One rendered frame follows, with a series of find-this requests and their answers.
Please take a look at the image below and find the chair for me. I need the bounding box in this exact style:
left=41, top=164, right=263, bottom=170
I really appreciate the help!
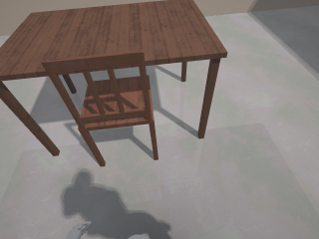
left=41, top=50, right=159, bottom=167

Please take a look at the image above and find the robot left hand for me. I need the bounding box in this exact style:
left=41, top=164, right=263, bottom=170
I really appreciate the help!
left=64, top=221, right=92, bottom=239

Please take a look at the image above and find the table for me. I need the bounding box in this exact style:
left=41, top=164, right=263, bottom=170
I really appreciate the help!
left=0, top=0, right=228, bottom=156

